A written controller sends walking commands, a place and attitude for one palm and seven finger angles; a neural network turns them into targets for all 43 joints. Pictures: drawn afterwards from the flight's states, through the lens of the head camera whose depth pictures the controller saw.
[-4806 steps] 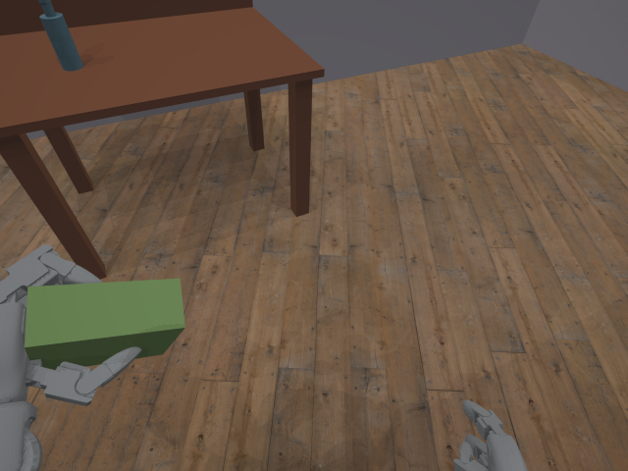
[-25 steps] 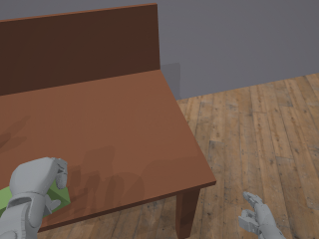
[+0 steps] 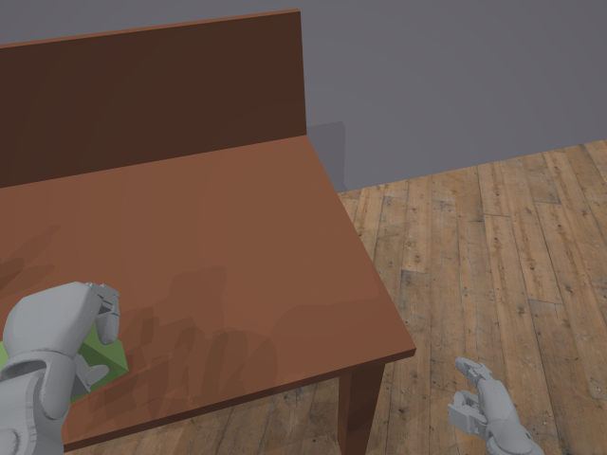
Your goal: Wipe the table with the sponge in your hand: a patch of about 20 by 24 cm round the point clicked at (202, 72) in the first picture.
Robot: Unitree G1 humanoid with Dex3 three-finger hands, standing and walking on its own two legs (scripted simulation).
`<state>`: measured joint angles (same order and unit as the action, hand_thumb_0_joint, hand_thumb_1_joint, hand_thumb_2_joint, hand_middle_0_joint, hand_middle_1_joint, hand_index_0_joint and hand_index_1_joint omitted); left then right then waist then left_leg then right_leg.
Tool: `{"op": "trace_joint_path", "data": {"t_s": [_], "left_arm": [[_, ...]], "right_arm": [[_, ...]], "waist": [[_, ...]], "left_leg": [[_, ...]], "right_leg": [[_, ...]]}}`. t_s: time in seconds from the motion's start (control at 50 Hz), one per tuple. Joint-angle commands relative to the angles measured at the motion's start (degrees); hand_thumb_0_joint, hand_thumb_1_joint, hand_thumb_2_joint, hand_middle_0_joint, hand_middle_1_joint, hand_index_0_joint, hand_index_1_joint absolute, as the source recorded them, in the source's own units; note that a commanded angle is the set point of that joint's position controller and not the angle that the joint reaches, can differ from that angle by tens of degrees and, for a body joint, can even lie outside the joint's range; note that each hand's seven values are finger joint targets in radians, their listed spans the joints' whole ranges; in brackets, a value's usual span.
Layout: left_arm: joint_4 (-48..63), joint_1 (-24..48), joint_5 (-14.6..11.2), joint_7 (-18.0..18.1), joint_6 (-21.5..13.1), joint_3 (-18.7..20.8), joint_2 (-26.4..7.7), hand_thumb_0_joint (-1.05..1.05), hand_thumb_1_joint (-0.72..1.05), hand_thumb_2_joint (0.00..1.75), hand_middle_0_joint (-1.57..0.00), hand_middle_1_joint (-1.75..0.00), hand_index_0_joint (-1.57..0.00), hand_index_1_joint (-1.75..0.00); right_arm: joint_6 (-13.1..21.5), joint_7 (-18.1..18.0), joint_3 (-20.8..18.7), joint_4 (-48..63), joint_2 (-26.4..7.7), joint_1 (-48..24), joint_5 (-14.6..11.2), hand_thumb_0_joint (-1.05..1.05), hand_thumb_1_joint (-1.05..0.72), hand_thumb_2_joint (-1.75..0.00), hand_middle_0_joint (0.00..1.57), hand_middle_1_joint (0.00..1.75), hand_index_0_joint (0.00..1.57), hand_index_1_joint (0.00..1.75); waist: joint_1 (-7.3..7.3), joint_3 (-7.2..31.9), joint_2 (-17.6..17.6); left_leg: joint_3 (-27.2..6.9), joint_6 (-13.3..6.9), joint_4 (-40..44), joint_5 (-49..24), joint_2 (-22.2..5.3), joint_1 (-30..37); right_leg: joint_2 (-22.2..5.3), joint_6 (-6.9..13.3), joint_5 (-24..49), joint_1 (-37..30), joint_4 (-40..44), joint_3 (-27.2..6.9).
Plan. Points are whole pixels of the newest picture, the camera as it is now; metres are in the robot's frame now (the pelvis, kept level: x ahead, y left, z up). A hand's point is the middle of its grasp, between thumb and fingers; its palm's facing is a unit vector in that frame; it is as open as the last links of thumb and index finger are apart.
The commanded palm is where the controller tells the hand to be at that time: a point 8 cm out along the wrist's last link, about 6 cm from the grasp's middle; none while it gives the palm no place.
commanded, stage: lift the sponge slowly off the table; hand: left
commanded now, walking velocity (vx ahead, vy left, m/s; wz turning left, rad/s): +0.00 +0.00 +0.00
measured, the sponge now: (66, 369) +0.17 +0.35 +0.04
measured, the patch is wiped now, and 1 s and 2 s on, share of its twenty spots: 1.00 1.00 1.00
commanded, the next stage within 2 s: bring the sponge back beside the body in 0.02 s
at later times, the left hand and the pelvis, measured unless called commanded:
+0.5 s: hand (91, 336) +0.19 +0.30 +0.09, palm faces +0.02 -0.13 -0.99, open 6.7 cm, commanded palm +0.16 +0.30 +0.17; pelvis +0.00 +0.00 +0.00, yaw +0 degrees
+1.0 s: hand (106, 339) +0.19 +0.27 +0.10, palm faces +0.04 -0.13 -0.99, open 6.7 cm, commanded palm +0.15 +0.28 +0.17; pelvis -0.01 -0.01 +0.00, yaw +0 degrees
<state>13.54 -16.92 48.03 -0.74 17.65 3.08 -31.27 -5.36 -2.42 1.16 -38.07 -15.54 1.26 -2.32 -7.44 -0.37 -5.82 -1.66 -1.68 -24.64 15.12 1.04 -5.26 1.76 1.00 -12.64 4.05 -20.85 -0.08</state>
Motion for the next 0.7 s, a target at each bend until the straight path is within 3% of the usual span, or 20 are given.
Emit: {"op": "trace_joint_path", "data": {"t_s": [0.0, 0.04, 0.06, 0.12, 0.16, 0.18, 0.26, 0.28, 0.34, 0.36, 0.38, 0.44, 0.46, 0.48, 0.54, 0.56, 0.58, 0.66, 0.68], "left_arm": [[11.31, 10.79, 1.90, 2.30, -1.20, 8.15, -12.80, 0.00, 0.10, 1.30, -1.20, -1.60, -1.20, -1.60], [11.59, 12.52, 2.35, 2.29, -1.35, 7.76, -12.96, 0.00, 0.10, 1.30, -1.20, -1.60, -1.20, -1.60], [13.13, 13.12, 2.43, 2.53, -1.41, 8.30, -13.04, 0.00, 0.10, 1.30, -1.20, -1.60, -1.20, -1.60], [12.52, 12.16, 3.28, 3.25, -1.84, 8.62, -13.52, 0.00, 0.10, 1.30, -1.20, -1.60, -1.20, -1.60], [14.51, 13.04, 3.43, 3.80, -1.75, 9.95, -14.74, 0.00, 0.10, 1.30, -1.20, -1.60, -1.20, -1.60], [14.83, 12.68, 3.42, 3.95, -1.58, 8.28, -13.03, 0.00, 0.10, 1.30, -1.20, -1.60, -1.20, -1.60], [12.31, 10.54, 2.73, 4.01, 0.46, 9.27, -13.16, 0.00, 0.10, 1.30, -1.20, -1.60, -1.20, -1.60], [12.48, 11.18, 2.83, 3.86, 0.90, 8.29, -12.59, 0.00, 0.10, 1.30, -1.20, -1.60, -1.20, -1.60], [12.24, 9.90, 2.20, 3.20, 2.14, 7.00, -11.61, 0.00, 0.10, 1.30, -1.20, -1.60, -1.20, -1.60], [12.68, 10.32, 2.12, 2.97, 2.57, 7.95, -12.28, 0.00, 0.10, 1.30, -1.20, -1.60, -1.20, -1.60], [12.50, 10.09, 2.22, 2.61, 2.78, 7.05, -11.78, 0.00, 0.10, 1.30, -1.20, -1.60, -1.20, -1.60], [14.80, 9.94, 2.22, 2.15, 2.28, 6.32, -11.56, 0.00, 0.10, 1.30, -1.20, -1.60, -1.20, -1.60], [16.30, 10.19, 2.47, 2.21, 2.09, 7.70, -12.71, 0.00, 0.10, 1.30, -1.20, -1.60, -1.20, -1.60], [17.42, 10.99, 2.81, 2.07, 1.76, 5.90, -11.28, 0.00, 0.10, 1.30, -1.20, -1.60, -1.20, -1.60], [15.40, 10.91, 3.10, 2.43, 1.13, 7.03, -12.59, 0.00, 0.10, 1.30, -1.20, -1.60, -1.20, -1.60], [15.55, 11.09, 3.10, 2.67, 1.38, 8.54, -13.57, 0.00, 0.10, 1.30, -1.20, -1.60, -1.20, -1.60], [15.41, 12.36, 3.59, 2.79, 1.46, 7.32, -12.79, 0.00, 0.10, 1.30, -1.20, -1.60, -1.20, -1.60], [16.48, 11.60, 3.28, 3.57, 1.63, 8.43, -13.23, 0.00, 0.10, 1.30, -1.20, -1.60, -1.20, -1.60], [16.59, 12.41, 3.36, 3.45, 1.75, 6.71, -11.88, 0.00, 0.10, 1.30, -1.20, -1.60, -1.20, -1.60]], "right_arm": [[3.60, -0.54, -1.77, 9.88, -5.43, -11.95, -0.15, 0.00, -0.90, -0.90, 0.20, 0.30, 0.20, 0.30], [3.28, -0.56, -1.83, 9.78, -5.67, -11.91, -0.03, 0.00, -0.90, -0.90, 0.20, 0.30, 0.20, 0.30], [3.81, -0.51, -1.49, 10.41, -5.32, -13.90, -0.15, 0.00, -0.90, -0.90, 0.20, 0.30, 0.20, 0.30], [3.61, -0.52, -1.82, 9.96, -5.46, -11.96, 0.30, 0.00, -0.90, -0.90, 0.20, 0.30, 0.20, 0.30], [3.85, -0.30, -1.58, 10.19, -5.27, -13.63, 0.09, 0.00, -0.90, -0.90, 0.20, 0.30, 0.20, 0.30], [3.83, -0.24, -1.50, 10.45, -4.95, -12.76, 0.29, 0.00, -0.90, -0.90, 0.20, 0.30, 0.20, 0.30], [3.24, 0.18, -1.34, 10.04, -5.22, -14.20, -0.07, 0.00, -0.90, -0.90, 0.20, 0.30, 0.20, 0.30], [3.11, 0.25, -1.36, 10.23, -5.35, -13.48, 0.02, 0.00, -0.90, -0.90, 0.20, 0.30, 0.20, 0.30], [2.47, 0.37, -1.47, 10.17, -5.49, -13.40, -0.12, 0.00, -0.90, -0.90, 0.20, 0.30, 0.20, 0.30], [2.72, 0.43, -1.12, 10.54, -5.46, -15.15, -0.28, 0.00, -0.90, -0.90, 0.20, 0.30, 0.20, 0.30], [2.64, 0.36, -1.13, 10.73, -5.48, -14.23, -0.17, 0.00, -0.90, -0.90, 0.20, 0.30, 0.20, 0.30], [2.62, 0.47, -1.36, 10.81, -5.39, -13.50, -0.08, 0.00, -0.90, -0.90, 0.20, 0.30, 0.20, 0.30], [3.06, 0.48, -1.10, 10.97, -5.38, -15.16, -0.22, 0.00, -0.90, -0.90, 0.20, 0.30, 0.20, 0.30], [3.08, 0.39, -1.08, 11.34, -5.12, -14.03, 0.03, 0.00, -0.90, -0.90, 0.20, 0.30, 0.20, 0.30], [2.77, 0.21, -1.35, 10.38, -5.34, -12.70, 0.13, 0.00, -0.90, -0.90, 0.20, 0.30, 0.20, 0.30], [3.02, 0.20, -1.01, 10.67, -5.20, -14.49, -0.07, 0.00, -0.90, -0.90, 0.20, 0.30, 0.20, 0.30], [2.94, 0.12, -0.95, 10.72, -5.20, -13.62, 0.06, 0.00, -0.90, -0.90, 0.20, 0.30, 0.20, 0.30], [3.07, 0.28, -1.07, 10.74, -4.94, -15.14, -0.18, 0.00, -0.90, -0.90, 0.20, 0.30, 0.20, 0.30], [3.11, 0.25, -1.02, 10.76, -4.92, -14.23, -0.03, 0.00, -0.90, -0.90, 0.20, 0.30, 0.20, 0.30]], "waist": [[0.93, 6.93, 1.54], [1.00, 7.10, 1.02], [0.63, 7.66, -1.04], [0.11, 9.54, -0.88], [-0.01, 9.77, -2.79], [-0.22, 10.37, -3.33], [-0.17, 7.97, -0.81], [-0.19, 8.30, -0.38], [0.11, 8.02, 0.65], [0.10, 7.83, 1.04], [-0.11, 8.59, 1.53], [0.23, 9.13, 0.86], [0.05, 9.84, 0.08], [0.03, 10.78, 0.00], [0.49, 8.43, 0.86], [0.15, 7.75, 0.62], [0.11, 8.15, 0.22], [-0.33, 8.39, -2.32], [-0.15, 9.13, -2.29]], "left_leg": [[-3.09, -1.27, 3.05, -16.43, -0.52, 0.31], [-3.21, -1.07, 3.40, -16.19, -0.58, 0.12], [-3.63, -1.08, 3.72, -15.47, -0.62, 0.67], [-3.34, -1.03, 3.46, -17.44, -0.56, 0.76], [-4.09, -0.87, 3.89, -17.29, -0.74, 0.89], [-3.65, -0.97, 3.92, -17.77, -0.80, 0.79], [-4.09, -0.58, 4.64, -16.83, -0.86, -0.24], [-3.51, -0.74, 4.31, -16.89, -0.82, -0.73], [-3.48, -0.70, 4.41, -17.22, -0.85, -0.58], [-4.02, -0.69, 4.64, -16.11, -0.95, -0.62], [-3.49, -1.01, 4.34, -16.10, -0.83, -0.78], [-3.62, -1.00, 4.07, -17.82, -0.83, -0.15], [-4.21, -0.96, 4.15, -17.30, -0.99, 0.27], [-3.71, -1.28, 3.86, -17.73, -1.01, 0.58], [-3.67, -1.09, 3.98, -16.85, -1.00, 0.04], [-4.32, -1.07, 4.38, -15.42, -1.06, -0.28], [-3.54, -1.21, 4.17, -15.45, -0.94, -0.50], [-4.14, -0.92, 4.31, -15.97, -0.75, 0.25], [-3.48, -1.06, 3.87, -16.76, -0.68, 0.43]], "right_leg": [[-0.20, 3.23, 11.55, -0.99, 2.53, -3.41], [-0.22, 3.24, 11.12, -1.14, 2.56, -3.35], [0.47, 3.75, 10.07, -1.39, 2.65, -4.72], [0.08, 3.60, 11.76, -2.97, 2.13, -2.89], [0.75, 4.10, 11.33, -3.34, 2.06, -4.82], [0.31, 3.86, 11.59, -4.02, 1.66, -2.84], [0.63, 4.07, 10.98, -3.07, 2.35, -4.53], [0.21, 3.85, 11.14, -3.30, 1.99, -3.12], [-0.34, 3.50, 12.00, -2.90, 2.17, -3.31], [0.48, 3.95, 10.61, -2.66, 2.35, -4.83], [-0.03, 3.60, 10.56, -3.12, 2.00, -3.27], [-0.31, 3.42, 12.91, -3.47, 1.66, -3.32], [0.58, 3.91, 12.11, -3.71, 1.61, -5.08], [0.23, 3.58, 12.14, -4.12, 1.21, -3.11], [-0.02, 3.41, 11.64, -2.72, 2.06, -3.66], [0.79, 3.93, 9.82, -2.62, 2.28, -5.25], [0.36, 3.71, 9.49, -2.91, 2.09, -3.43], [0.67, 4.14, 10.18, -3.21, 2.26, -5.45], [0.33, 3.98, 11.02, -3.49, 1.97, -3.72]]}}
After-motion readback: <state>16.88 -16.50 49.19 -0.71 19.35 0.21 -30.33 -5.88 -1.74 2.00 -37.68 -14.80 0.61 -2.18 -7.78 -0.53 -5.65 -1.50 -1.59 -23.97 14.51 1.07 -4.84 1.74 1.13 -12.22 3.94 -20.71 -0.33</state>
